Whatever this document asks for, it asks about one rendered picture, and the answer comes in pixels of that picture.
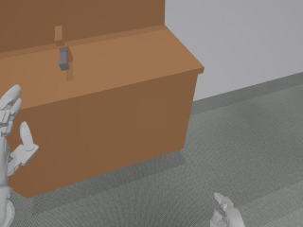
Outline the left robot hand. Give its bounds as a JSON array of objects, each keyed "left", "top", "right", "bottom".
[{"left": 0, "top": 84, "right": 39, "bottom": 186}]

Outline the tap lever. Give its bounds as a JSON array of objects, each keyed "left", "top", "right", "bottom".
[{"left": 59, "top": 47, "right": 70, "bottom": 71}]

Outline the counter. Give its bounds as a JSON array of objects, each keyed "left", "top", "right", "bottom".
[{"left": 0, "top": 0, "right": 205, "bottom": 199}]

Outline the left robot forearm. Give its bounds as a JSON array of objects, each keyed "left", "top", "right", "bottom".
[{"left": 0, "top": 185, "right": 16, "bottom": 227}]

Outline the right robot hand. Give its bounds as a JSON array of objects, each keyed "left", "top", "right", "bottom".
[{"left": 209, "top": 192, "right": 245, "bottom": 227}]

